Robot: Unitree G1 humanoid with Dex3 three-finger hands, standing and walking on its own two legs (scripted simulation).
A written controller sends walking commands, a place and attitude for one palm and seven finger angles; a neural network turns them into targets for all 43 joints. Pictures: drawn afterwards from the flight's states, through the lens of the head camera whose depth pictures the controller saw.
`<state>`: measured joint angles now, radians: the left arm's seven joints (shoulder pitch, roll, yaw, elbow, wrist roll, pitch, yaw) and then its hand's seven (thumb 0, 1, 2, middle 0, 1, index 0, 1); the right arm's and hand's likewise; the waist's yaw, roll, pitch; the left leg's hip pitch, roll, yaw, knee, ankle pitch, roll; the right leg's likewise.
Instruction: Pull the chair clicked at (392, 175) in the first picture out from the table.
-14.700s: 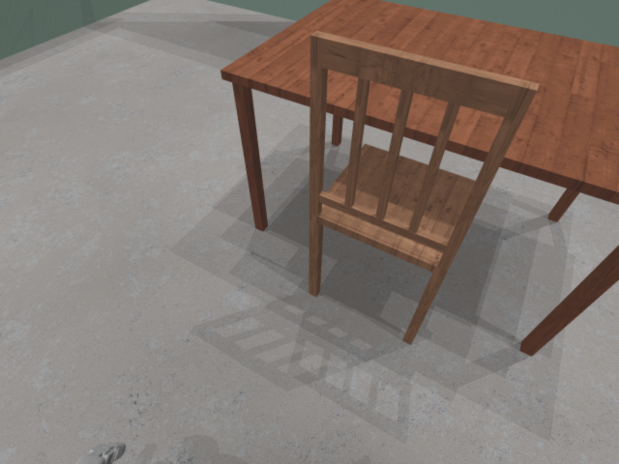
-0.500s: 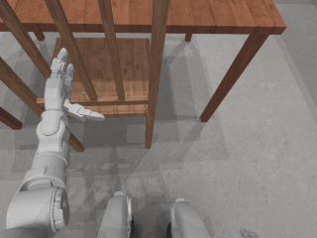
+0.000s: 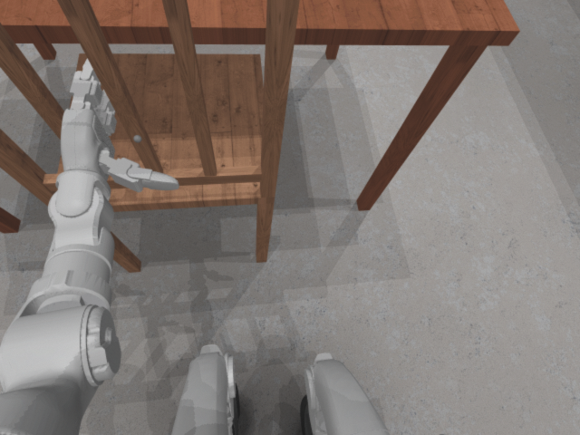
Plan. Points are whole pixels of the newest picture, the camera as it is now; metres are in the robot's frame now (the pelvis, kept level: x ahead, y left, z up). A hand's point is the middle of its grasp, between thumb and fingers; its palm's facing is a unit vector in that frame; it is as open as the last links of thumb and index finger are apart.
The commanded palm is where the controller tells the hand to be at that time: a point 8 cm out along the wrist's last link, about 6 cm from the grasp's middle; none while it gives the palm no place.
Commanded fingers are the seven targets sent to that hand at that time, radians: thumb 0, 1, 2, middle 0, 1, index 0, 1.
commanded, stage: push the fingers through the gap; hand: left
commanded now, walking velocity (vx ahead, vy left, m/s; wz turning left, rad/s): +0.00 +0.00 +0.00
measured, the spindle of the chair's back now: (121, 100) +0.53 +0.19 +0.07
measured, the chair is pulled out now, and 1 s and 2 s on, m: -0.01 -0.01 0.01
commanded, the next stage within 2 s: hook a spindle and tug to test in 0.26 s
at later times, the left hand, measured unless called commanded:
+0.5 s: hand (139, 143) +0.49 +0.18 +0.04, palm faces +0.04 -1.00 -0.03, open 16.7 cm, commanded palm +0.47 +0.21 +0.04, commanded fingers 0.00 -0.50 0.30 -0.20 -0.52 -0.20 -0.52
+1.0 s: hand (146, 140) +0.50 +0.17 +0.03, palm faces +0.05 -1.00 -0.03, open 10.0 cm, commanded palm +0.47 +0.20 +0.04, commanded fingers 0.00 0.51 0.73 -0.50 -1.45 -0.50 -1.45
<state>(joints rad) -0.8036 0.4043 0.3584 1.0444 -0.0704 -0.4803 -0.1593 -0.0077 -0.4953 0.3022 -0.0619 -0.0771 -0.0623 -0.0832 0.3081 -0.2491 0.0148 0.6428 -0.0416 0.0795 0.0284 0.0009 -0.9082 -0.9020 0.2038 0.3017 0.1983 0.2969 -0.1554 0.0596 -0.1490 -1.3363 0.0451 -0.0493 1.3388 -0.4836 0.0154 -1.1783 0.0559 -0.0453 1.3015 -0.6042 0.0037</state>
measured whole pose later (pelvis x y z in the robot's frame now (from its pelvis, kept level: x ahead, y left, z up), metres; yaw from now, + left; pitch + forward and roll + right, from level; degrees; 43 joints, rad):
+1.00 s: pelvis +0.00 +0.00 +0.00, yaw +0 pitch +27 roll -5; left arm -0.79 0.38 0.34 1.05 -0.06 -0.48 -0.12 0.00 0.00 0.51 -0.45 -1.29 -0.45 -1.30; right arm 0.31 -0.24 0.02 0.64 -0.04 0.10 0.04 0.00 -0.91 -0.90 0.20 0.30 0.20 0.30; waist -0.16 0.06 -0.15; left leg -1.32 0.05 -0.05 1.33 -0.49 0.01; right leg -1.16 0.06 -0.04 1.29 -0.61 0.00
